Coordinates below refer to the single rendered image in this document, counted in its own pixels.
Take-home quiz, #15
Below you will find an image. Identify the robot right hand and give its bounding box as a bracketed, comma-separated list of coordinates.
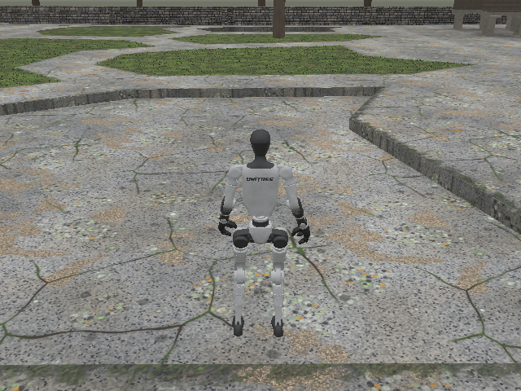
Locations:
[291, 226, 310, 244]

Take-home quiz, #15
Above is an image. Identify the right robot upper arm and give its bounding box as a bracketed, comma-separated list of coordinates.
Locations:
[278, 165, 300, 210]

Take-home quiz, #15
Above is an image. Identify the right robot foot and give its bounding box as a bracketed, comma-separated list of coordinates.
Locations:
[271, 316, 283, 337]

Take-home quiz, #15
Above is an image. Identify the robot left hand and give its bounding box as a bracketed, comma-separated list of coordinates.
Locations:
[218, 220, 237, 236]

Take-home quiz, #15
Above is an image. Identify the robot left forearm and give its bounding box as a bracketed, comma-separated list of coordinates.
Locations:
[219, 196, 232, 224]

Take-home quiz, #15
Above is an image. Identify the left robot upper arm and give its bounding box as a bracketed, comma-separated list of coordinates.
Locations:
[223, 165, 243, 209]

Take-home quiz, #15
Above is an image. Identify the robot right forearm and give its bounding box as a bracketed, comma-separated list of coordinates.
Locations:
[292, 197, 309, 230]

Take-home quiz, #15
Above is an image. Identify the robot left thigh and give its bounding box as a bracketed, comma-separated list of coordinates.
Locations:
[233, 227, 249, 284]

